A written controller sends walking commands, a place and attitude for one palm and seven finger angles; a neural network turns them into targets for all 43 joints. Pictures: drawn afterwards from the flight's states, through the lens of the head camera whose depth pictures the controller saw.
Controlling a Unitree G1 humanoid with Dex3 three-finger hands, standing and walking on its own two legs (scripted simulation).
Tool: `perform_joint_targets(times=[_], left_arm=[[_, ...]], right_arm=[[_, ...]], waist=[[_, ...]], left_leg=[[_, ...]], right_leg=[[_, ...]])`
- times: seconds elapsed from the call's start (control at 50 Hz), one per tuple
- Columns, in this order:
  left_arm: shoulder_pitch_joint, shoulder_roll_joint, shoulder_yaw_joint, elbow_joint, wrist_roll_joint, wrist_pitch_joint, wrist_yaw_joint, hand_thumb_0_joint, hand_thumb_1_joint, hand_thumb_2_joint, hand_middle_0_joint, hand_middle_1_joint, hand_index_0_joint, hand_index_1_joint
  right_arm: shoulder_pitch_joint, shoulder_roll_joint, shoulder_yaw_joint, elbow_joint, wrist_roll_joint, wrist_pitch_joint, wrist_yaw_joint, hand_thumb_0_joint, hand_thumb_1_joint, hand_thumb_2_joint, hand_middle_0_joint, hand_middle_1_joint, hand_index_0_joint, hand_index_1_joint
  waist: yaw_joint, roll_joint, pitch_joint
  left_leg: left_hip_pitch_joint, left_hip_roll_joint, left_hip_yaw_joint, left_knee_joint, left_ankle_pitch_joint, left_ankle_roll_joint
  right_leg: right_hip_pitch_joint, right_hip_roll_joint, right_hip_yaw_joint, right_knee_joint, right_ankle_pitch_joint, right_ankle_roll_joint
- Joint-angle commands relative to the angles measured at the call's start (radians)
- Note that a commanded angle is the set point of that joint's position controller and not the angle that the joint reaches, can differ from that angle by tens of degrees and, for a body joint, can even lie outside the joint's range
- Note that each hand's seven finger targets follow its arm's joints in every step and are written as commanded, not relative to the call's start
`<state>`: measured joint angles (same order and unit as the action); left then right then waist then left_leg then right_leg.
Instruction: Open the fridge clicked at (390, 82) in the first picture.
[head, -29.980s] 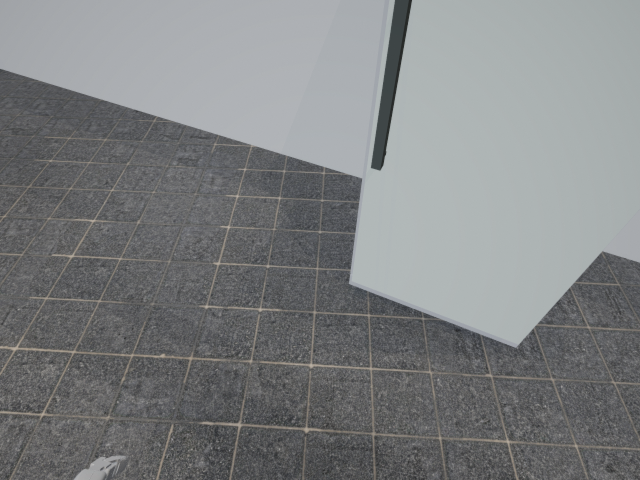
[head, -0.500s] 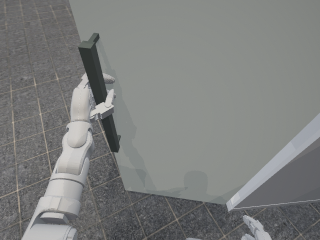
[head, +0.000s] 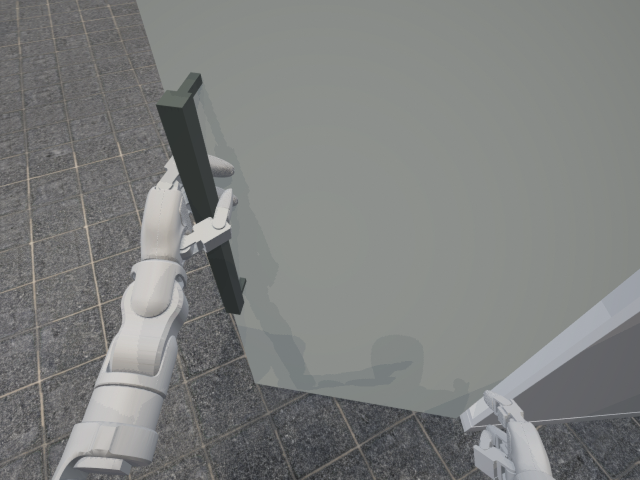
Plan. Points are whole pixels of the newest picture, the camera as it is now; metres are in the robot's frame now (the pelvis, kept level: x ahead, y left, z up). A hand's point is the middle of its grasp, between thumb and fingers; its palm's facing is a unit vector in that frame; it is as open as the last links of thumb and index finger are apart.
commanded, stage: stop walking and hold the door back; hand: left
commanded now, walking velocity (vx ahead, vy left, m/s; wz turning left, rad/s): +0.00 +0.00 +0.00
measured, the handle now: (219, 222) +0.40 +0.16 +0.08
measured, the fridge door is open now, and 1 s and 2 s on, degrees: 76 76 75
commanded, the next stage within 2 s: loosen the grip on the handle in 0.20 s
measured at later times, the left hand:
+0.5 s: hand (214, 206) +0.38 +0.15 +0.14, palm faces +0.11 -0.99 -0.09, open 8.3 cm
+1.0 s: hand (215, 224) +0.36 +0.15 +0.13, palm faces +0.09 -0.99 -0.14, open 14.4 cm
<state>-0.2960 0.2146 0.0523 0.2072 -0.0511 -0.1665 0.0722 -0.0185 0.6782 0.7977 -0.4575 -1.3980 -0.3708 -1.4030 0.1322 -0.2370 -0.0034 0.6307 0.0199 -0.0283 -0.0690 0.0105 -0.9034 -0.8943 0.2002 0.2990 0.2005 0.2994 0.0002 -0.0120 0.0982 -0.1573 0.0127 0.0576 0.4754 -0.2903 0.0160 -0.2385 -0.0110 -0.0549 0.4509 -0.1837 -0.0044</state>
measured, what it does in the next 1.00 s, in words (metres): stands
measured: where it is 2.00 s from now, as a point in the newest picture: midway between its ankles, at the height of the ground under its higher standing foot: outside the picture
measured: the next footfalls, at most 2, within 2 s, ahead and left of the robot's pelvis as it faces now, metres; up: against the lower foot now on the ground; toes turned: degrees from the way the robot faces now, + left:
none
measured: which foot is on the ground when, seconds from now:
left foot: down 0.00-1.00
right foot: down 0.00-1.00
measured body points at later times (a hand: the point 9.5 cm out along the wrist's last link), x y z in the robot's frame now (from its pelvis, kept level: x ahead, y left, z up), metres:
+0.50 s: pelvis -0.02 -0.01 +0.00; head -0.01 -0.02 +0.45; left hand +0.36 +0.20 +0.15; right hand +0.12 -0.25 -0.11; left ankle -0.02 +0.11 -0.74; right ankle +0.04 -0.11 -0.74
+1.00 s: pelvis -0.03 -0.02 -0.01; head -0.01 -0.03 +0.44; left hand +0.35 +0.20 +0.14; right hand +0.11 -0.28 -0.11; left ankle -0.02 +0.10 -0.74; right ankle +0.04 -0.11 -0.74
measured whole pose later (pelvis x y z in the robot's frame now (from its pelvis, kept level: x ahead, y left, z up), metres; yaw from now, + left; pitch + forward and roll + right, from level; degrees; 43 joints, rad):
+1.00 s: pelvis -0.03 -0.02 -0.01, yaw -2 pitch +3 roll +1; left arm -0.41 0.30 0.17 0.51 -0.12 -0.30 -0.04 -0.01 -0.54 0.21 -0.45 -1.27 -0.28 -1.19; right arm 0.24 -0.27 0.01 0.67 0.05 -0.16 -0.04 0.01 -0.90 -0.89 0.20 0.30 0.20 0.30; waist -0.01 0.00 -0.02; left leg -0.36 0.01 0.02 0.60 -0.30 0.00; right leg -0.45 0.02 -0.04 0.57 -0.18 -0.04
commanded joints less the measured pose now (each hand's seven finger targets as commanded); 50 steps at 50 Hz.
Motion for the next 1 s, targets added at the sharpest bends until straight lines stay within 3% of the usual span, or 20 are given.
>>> perform_joint_targets(times=[0.0, 0.26, 0.28, 0.3, 0.32, 0.34, 0.36, 0.42, 0.44, 0.46, 0.5, 0.52, 0.6, 0.66, 0.68, 0.7, 0.72, 0.74, 0.88, 0.98], left_arm=[[-0.233, 0.123, 0.043, -0.206, 0.009, -0.047, 0.011, 0.0, 0.9, 0.9, -0.45, -1.4, -0.45, -1.4], [-0.159, 0.113, 0.039, -0.199, 0.005, -0.044, 0.009, 0.0, 0.9, 0.9, -0.45, -1.4, -0.45, -1.4], [-1.042, 0.781, 0.529, -0.413, 0.139, -0.064, 0.011, 0.0, 0.9, 0.9, -0.45, -1.4, -0.45, -1.4], [-1.067, 0.668, 0.491, -0.079, 0.095, 0.042, -0.049, 0.0, 0.779, 0.842, -0.45, -1.4, -0.45, -1.4], [-0.662, 0.206, 0.178, 0.099, 0.044, 0.073, -0.11, 0.0, 0.658, 0.783, -0.45, -1.4, -0.45, -1.4], [-0.388, 0.14, 0.231, 0.065, -0.051, 0.05, -0.14, 0.0, 0.538, 0.725, -0.45, -1.4, -0.45, -1.4], [-0.324, 0.198, 0.287, 0.014, -0.11, 0.007, -0.142, 0.0, 0.417, 0.667, -0.45, -1.4, -0.45, -1.4], [-0.347, 0.069, 0.132, 0.03, -0.077, -0.089, -0.117, 0.0, 0.054, 0.492, -0.45, -1.4, -0.45, -1.4], [-0.327, 0.083, 0.125, 0.062, -0.05, -0.11, -0.102, 0.0, -0.067, 0.433, -0.45, -1.4, -0.45, -1.4], [-0.328, 0.125, 0.147, 0.071, -0.033, -0.132, -0.091, 0.0, -0.188, 0.375, -0.45, -1.4, -0.45, -1.4], [-0.383, 0.195, 0.173, 0.032, -0.01, -0.169, -0.077, 0.0, -0.429, 0.258, -0.437, -1.383, -0.437, -1.383], [-0.434, 0.177, 0.128, 0.014, 0.002, -0.178, -0.079, 0.0, -0.55, 0.2, -0.423, -1.367, -0.423, -1.367], [-0.53, 0.225, 0.114, 0.076, -0.004, -0.186, -0.076, 0.0, -0.55, 0.2, -0.37, -1.3, -0.37, -1.3], [-0.619, 0.228, 0.082, 0.081, -0.016, -0.191, -0.079, 0.0, -0.55, 0.2, -0.33, -1.25, -0.33, -1.25], [-0.551, 0.433, 0.271, 0.102, -0.021, -0.191, -0.072, 0.0, -0.55, 0.2, -0.317, -1.233, -0.317, -1.233], [-0.541, 0.45, 0.285, 0.105, -0.026, -0.184, -0.069, 0.0, -0.55, 0.2, -0.303, -1.217, -0.303, -1.217], [-0.584, 0.351, 0.207, 0.082, -0.046, -0.186, -0.082, 0.0, -0.55, 0.2, -0.29, -1.2, -0.29, -1.2], [-0.561, 0.334, 0.208, 0.115, -0.066, -0.187, -0.092, 0.0, -0.55, 0.2, -0.277, -1.183, -0.277, -1.183], [-0.517, 0.316, 0.202, 0.112, -0.087, -0.184, -0.09, 0.0, -0.55, 0.2, -0.25, -1.15, -0.25, -1.15], [-0.44, 0.338, 0.241, 0.093, -0.063, -0.182, -0.076, 0.0, -0.55, 0.2, -0.25, -1.15, -0.25, -1.15]], right_arm=[[-0.034, -0.089, -0.031, -0.131, 0.009, -0.036, -0.006, 0.0, -0.9, -0.9, 0.2, 0.3, 0.2, 0.3], [-0.036, -0.084, -0.021, -0.141, 0.003, -0.015, -0.014, 0.0, -0.9, -0.9, 0.2, 0.3, 0.2, 0.3], [-0.01, -0.101, -0.065, -0.158, -0.022, -0.047, 0.007, 0.0, -0.9, -0.9, 0.2, 0.3, 0.2, 0.3], [0.009, -0.198, -0.145, -0.043, -0.076, -0.066, 0.026, 0.0, -0.9, -0.9, 0.2, 0.3, 0.2, 0.3], [0.101, -0.108, -0.071, -0.081, -0.007, -0.11, 0.041, 0.0, -0.9, -0.9, 0.2, 0.3, 0.2, 0.3], [0.124, -0.119, -0.066, -0.071, 0.001, -0.127, 0.046, 0.0, -0.9, -0.9, 0.2, 0.3, 0.2, 0.3], [0.107, -0.142, -0.058, -0.065, -0.01, -0.132, 0.051, 0.0, -0.9, -0.9, 0.2, 0.3, 0.2, 0.3], [0.086, -0.137, -0.043, -0.081, -0.007, -0.14, 0.081, 0.0, -0.9, -0.9, 0.2, 0.3, 0.2, 0.3], [0.093, -0.139, -0.051, -0.087, -0.001, -0.142, 0.085, 0.0, -0.9, -0.9, 0.2, 0.3, 0.2, 0.3], [0.086, -0.142, -0.05, -0.1, 0.003, -0.14, 0.086, 0.0, -0.9, -0.9, 0.2, 0.3, 0.2, 0.3], [0.065, -0.14, -0.048, -0.122, 0.011, -0.138, 0.077, 0.0, -0.9, -0.9, 0.2, 0.3, 0.2, 0.3], [0.061, -0.133, -0.041, -0.134, 0.016, -0.143, 0.073, 0.0, -0.9, -0.9, 0.2, 0.3, 0.2, 0.3], [0.049, -0.139, -0.032, -0.124, 0.038, -0.163, 0.036, 0.0, -0.9, -0.9, 0.2, 0.3, 0.2, 0.3], [0.062, -0.14, -0.034, -0.103, 0.045, -0.183, 0.019, 0.0, -0.9, -0.9, 0.2, 0.3, 0.2, 0.3], [0.069, -0.155, -0.045, -0.091, 0.044, -0.179, 0.012, 0.0, -0.9, -0.9, 0.2, 0.3, 0.2, 0.3], [0.055, -0.158, -0.037, -0.082, 0.039, -0.167, 0.009, 0.0, -0.9, -0.9, 0.2, 0.3, 0.2, 0.3], [0.043, -0.137, -0.025, -0.097, 0.043, -0.171, 0.013, 0.0, -0.9, -0.9, 0.2, 0.3, 0.2, 0.3], [0.041, -0.138, -0.026, -0.094, 0.047, -0.179, 0.009, 0.0, -0.9, -0.9, 0.2, 0.3, 0.2, 0.3], [0.033, -0.143, -0.02, -0.101, 0.04, -0.195, 0.013, 0.0, -0.9, -0.9, 0.2, 0.3, 0.2, 0.3], [0.048, -0.145, -0.02, -0.111, 0.026, -0.194, 0.013, 0.0, -0.9, -0.9, 0.2, 0.3, 0.2, 0.3]], waist=[[-0.008, 0.051, -0.311], [-0.004, -0.006, -0.318], [0.046, -0.224, -0.245], [-0.031, 0.283, -0.537], [0.004, 0.166, -0.666], [0.025, 0.136, -0.638], [0.046, 0.118, -0.595], [0.002, -0.057, -0.392], [0.008, -0.119, -0.366], [0.02, -0.107, -0.353], [0.027, -0.023, -0.347], [0.015, 0.007, -0.356], [-0.02, -0.061, -0.26], [-0.031, -0.043, -0.327], [0.018, -0.056, -0.38], [0.027, -0.011, -0.399], [0.005, -0.009, -0.391], [0.0, -0.05, -0.348], [-0.003, -0.032, -0.337], [0.013, -0.03, -0.378]], left_leg=[[0.014, 0.131, -0.089, -0.053, 0.361, 0.005], [0.016, 0.125, -0.078, -0.073, 0.32, 0.003], [-0.086, 0.094, 0.004, 0.01, 0.349, 0.012], [-0.01, 0.02, -0.038, -0.088, 0.57, -0.055], [0.141, 0.025, -0.069, -0.029, 0.853, -0.118], [0.219, 0.047, -0.07, 0.035, 0.9, -0.124], [0.203, 0.045, -0.061, 0.027, 0.794, -0.116], [-0.03, 0.03, -0.035, 0.006, 0.432, -0.049], [-0.089, 0.03, -0.036, 0.006, 0.33, -0.031], [-0.132, 0.023, -0.027, -0.002, 0.229, -0.02], [-0.165, 0.01, -0.011, -0.005, 0.105, -0.007], [-0.167, 0.003, -0.002, -0.009, 0.05, -0.001], [-0.238, -0.013, 0.013, 0.0, -0.154, 0.015], [-0.246, -0.027, 0.012, 0.021, -0.151, 0.013], [-0.27, -0.027, 0.009, 0.029, -0.129, 0.012], [-0.283, -0.035, 0.002, 0.028, -0.107, 0.011], [-0.283, -0.035, -0.004, 0.021, -0.103, 0.013], [-0.289, -0.029, -0.002, 0.025, -0.118, 0.012], [-0.297, -0.036, -0.015, 0.04, -0.107, 0.013], [-0.274, -0.032, -0.017, 0.041, -0.018, 0.016]], right_leg=[[0.208, -0.101, 0.106, -0.016, 0.341, -0.011], [0.201, -0.102, 0.108, -0.025, 0.331, -0.011], [0.195, -0.047, 0.127, -0.028, 0.438, -0.008], [0.234, -0.017, 0.023, 0.135, 0.604, -0.087], [0.113, -0.005, -0.011, 0.122, 0.417, -0.071], [0.046, 0.019, -0.009, 0.09, 0.353, -0.051], [0.042, 0.014, 0.003, 0.07, 0.311, -0.041], [0.03, 0.012, -0.003, 0.057, 0.285, -0.032], [0.013, 0.012, 0.003, 0.064, 0.222, -0.03], [0.006, 0.008, 0.017, 0.06, 0.15, -0.029], [0.015, -0.006, 0.046, 0.049, 0.04, -0.032], [-0.001, -0.008, 0.062, 0.035, -0.021, -0.031], [-0.058, -0.03, 0.127, -0.065, -0.307, -0.015], [-0.038, -0.037, 0.169, -0.082, -0.37, -0.011], [0.04, -0.045, 0.197, -0.083, -0.386, -0.013], [0.073, -0.052, 0.206, -0.079, -0.361, -0.013], [0.069, -0.054, 0.2, -0.081, -0.345, -0.012], [0.046, -0.049, 0.202, -0.095, -0.374, -0.011], [0.013, -0.046, 0.18, -0.069, -0.335, -0.007], [0.036, -0.026, 0.124, 0.004, -0.148, -0.01]])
